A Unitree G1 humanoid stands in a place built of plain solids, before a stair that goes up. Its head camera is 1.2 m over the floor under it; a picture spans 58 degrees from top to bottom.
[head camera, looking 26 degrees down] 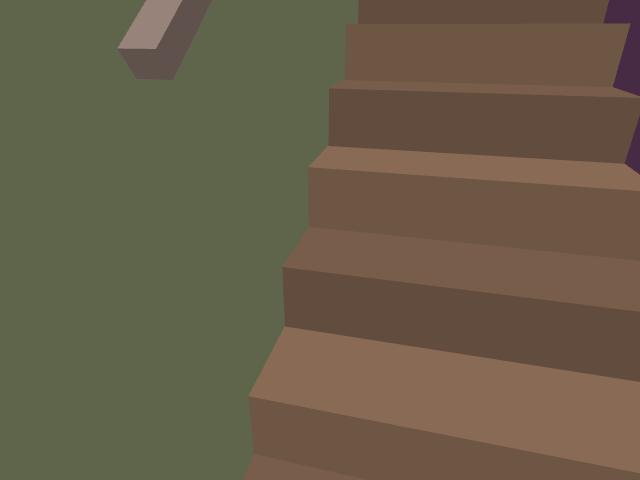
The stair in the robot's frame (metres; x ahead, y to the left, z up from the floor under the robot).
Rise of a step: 0.20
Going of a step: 0.28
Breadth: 0.98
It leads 14 degrees to the right of straight ahead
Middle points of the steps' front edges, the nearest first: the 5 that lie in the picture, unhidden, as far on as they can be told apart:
0.65 -0.30 0.41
0.93 -0.37 0.61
1.20 -0.44 0.81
1.47 -0.50 1.02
1.74 -0.57 1.22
